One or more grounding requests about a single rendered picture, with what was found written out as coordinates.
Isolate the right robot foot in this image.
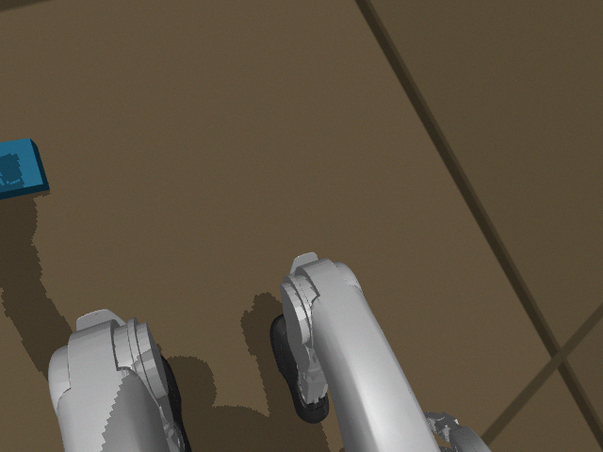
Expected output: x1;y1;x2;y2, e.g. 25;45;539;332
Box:
269;314;329;424

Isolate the right robot hand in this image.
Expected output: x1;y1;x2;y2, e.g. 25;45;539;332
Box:
423;412;492;452

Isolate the left robot foot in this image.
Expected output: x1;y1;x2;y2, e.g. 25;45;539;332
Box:
160;355;192;452

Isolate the small box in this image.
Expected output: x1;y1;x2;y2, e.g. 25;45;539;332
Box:
0;138;50;200

